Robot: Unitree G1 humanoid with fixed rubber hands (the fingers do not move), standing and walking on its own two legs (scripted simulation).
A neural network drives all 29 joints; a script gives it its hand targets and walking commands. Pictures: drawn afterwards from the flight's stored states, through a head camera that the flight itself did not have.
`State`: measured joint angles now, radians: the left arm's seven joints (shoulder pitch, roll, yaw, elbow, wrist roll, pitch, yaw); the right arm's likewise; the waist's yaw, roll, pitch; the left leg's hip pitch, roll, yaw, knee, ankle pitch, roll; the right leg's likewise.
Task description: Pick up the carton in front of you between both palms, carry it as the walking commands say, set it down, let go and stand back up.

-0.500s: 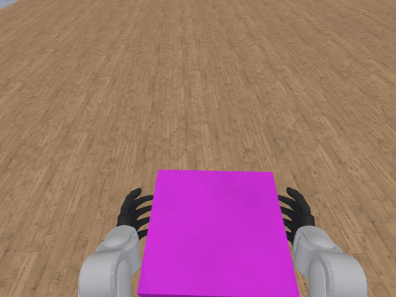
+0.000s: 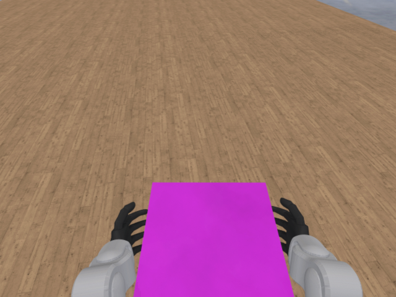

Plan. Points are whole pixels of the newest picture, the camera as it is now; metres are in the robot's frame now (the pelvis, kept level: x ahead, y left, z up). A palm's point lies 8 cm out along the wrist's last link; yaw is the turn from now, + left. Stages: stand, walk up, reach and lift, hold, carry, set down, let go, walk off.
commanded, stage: carry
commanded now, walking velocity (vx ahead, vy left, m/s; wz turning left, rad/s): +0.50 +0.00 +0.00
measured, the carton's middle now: (208, 263) +0.22 +0.00 +0.01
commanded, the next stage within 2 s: none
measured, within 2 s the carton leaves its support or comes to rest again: neither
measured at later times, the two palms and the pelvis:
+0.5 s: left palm (158, 122) +0.56 +0.12 +0.10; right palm (268, 121) +0.57 -0.18 +0.10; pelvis +0.34 -0.03 +0.00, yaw +3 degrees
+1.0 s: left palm (163, 72) +0.89 +0.15 +0.10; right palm (242, 70) +0.90 -0.15 +0.10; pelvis +0.68 -0.01 +0.00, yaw +1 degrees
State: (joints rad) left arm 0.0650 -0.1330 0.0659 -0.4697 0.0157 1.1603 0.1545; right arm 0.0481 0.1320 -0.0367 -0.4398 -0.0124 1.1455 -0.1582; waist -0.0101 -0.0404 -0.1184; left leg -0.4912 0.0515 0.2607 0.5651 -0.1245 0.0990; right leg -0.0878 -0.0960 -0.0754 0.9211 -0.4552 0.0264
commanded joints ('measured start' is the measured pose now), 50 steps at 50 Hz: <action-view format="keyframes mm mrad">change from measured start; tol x16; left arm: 1 -331 -719 -600 -147 -183 -35 -47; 50 -268 -579 -553 -176 -163 -15 -25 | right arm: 1 -275 739 536 -145 182 -30 49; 50 -228 612 525 -176 152 2 20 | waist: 1 -11 161 -278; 22 4 199 11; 24 39 95 -129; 26 47 -346 -281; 30 21 -25 -229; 46 26 -107 57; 50 -11 -53 -113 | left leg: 1 654 342 -576 -315 92 88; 9 410 241 -246 -492 -158 17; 20 555 214 -114 -442 162 2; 24 415 124 -14 72 415 -66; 26 -107 -84 -115 638 -301 -142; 28 -168 27 -261 784 -294 -83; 46 -127 37 -63 -51 134 -87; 50 387 -51 24 -168 203 -76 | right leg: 1 -541 7 94 444 58 -44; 18 -562 -21 -89 -360 463 -14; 23 -217 80 -203 -467 343 -60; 24 10 75 -168 -468 287 -57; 26 374 -345 608 -711 177 -239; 29 197 -272 299 -646 546 -175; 36 80 -193 59 -814 313 -145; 46 169 -155 -74 -798 603 -130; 50 68 -60 -185 -311 915 -28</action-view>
